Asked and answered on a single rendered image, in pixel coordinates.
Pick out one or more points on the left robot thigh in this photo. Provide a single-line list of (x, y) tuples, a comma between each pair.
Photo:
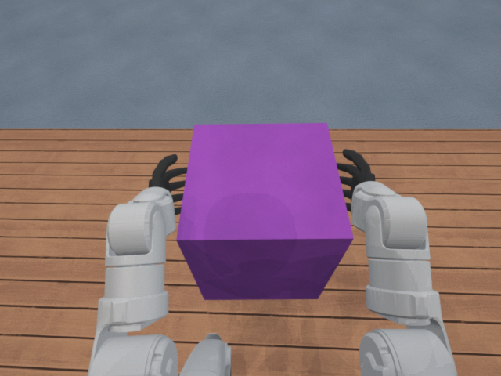
[(210, 357)]

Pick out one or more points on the robot left shin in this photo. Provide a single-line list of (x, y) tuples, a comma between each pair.
[(213, 336)]

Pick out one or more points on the left robot hand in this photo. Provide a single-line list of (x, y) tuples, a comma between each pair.
[(161, 178)]

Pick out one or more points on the carton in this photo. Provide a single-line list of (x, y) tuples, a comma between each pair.
[(263, 211)]

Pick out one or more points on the left robot upper arm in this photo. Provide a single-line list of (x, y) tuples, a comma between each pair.
[(136, 355)]

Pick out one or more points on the right robot hand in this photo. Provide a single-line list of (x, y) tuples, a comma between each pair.
[(361, 173)]

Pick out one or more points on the robot right forearm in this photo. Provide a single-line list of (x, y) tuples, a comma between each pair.
[(400, 286)]

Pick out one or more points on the right robot upper arm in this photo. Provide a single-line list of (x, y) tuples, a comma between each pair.
[(404, 352)]

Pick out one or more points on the robot left forearm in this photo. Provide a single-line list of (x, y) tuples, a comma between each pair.
[(134, 295)]

